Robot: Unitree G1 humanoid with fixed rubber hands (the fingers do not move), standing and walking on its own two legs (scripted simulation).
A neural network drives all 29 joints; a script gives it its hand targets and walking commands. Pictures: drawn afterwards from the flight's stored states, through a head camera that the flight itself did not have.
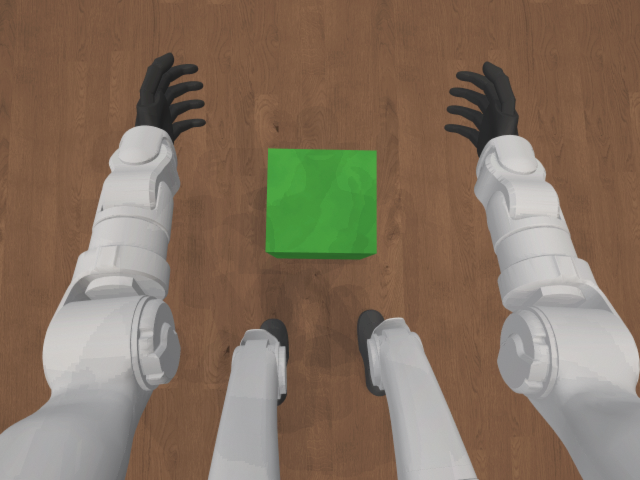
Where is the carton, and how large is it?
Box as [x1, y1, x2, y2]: [265, 148, 376, 259]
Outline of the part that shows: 268,148 265,250 266,252 276,257 284,258 359,259 376,253 376,151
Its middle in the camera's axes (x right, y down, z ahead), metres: +0.00 -0.07 +0.86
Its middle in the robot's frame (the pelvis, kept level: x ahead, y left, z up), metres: +0.48 -0.02 -0.51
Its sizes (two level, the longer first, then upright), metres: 0.210 0.200 0.250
